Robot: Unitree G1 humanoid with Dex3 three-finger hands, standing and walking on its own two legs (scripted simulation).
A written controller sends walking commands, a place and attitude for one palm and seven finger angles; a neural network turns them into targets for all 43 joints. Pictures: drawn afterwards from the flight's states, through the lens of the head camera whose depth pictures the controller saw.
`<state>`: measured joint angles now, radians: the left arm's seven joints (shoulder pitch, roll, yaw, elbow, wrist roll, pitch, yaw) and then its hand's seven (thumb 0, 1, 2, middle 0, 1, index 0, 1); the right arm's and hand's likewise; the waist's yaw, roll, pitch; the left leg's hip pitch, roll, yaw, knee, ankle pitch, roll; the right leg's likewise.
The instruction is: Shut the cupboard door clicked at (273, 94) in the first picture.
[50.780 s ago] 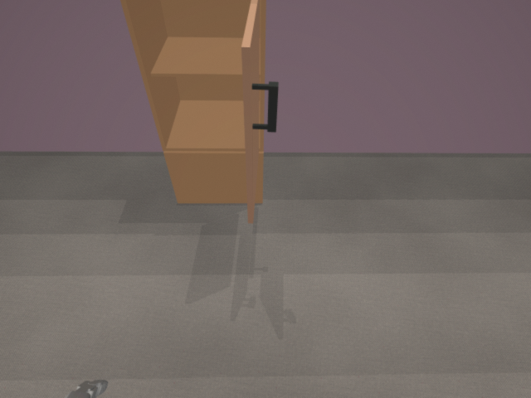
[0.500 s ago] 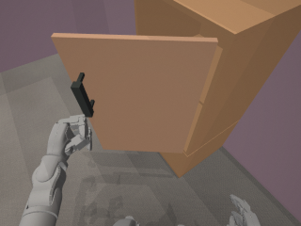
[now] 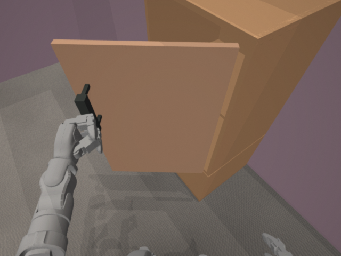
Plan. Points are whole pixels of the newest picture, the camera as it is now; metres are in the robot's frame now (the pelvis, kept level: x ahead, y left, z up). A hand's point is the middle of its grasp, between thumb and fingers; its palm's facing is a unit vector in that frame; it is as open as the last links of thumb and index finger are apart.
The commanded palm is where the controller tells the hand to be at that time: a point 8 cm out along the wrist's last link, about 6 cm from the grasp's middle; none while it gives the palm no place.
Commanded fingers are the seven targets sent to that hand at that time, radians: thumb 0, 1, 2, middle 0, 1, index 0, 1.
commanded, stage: bring the fist close to the handle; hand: left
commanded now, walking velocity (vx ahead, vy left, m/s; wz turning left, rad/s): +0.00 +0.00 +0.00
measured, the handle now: (91, 110) +0.46 +0.22 +0.07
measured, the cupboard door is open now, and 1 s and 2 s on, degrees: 53 44 33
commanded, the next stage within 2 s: push the door shut along its arc in 0.18 s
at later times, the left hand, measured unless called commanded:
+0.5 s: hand (97, 135) +0.38 +0.19 +0.07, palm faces -0.05 -1.00 -0.03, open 3.1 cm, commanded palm +0.36 +0.24 +0.07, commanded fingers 0.00 0.90 0.90 -1.30 -1.50 -1.30 -1.50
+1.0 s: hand (104, 116) +0.43 +0.18 +0.07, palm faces -0.15 -0.99 -0.02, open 3.1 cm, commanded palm +0.43 +0.22 +0.07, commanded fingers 0.00 0.90 0.90 -1.30 -1.50 -1.30 -1.50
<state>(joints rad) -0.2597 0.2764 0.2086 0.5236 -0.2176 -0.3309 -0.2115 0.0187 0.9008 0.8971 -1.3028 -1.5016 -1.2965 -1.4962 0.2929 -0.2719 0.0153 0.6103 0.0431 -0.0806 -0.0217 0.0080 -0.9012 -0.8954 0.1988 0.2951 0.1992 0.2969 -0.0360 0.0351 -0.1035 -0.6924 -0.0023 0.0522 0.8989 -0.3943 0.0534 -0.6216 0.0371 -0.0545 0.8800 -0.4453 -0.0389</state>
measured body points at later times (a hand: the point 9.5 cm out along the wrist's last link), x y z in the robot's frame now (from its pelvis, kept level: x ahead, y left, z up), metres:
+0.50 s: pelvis -0.01 +0.01 +0.00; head +0.05 +0.01 +0.44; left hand +0.37 +0.24 +0.07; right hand +0.12 -0.25 -0.10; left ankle +0.03 +0.08 -0.69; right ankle -0.01 -0.10 -0.69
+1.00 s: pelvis -0.01 +0.01 -0.01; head +0.07 +0.03 +0.43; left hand +0.44 +0.24 +0.08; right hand +0.05 -0.26 -0.12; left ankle +0.03 +0.08 -0.69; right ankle -0.01 -0.10 -0.69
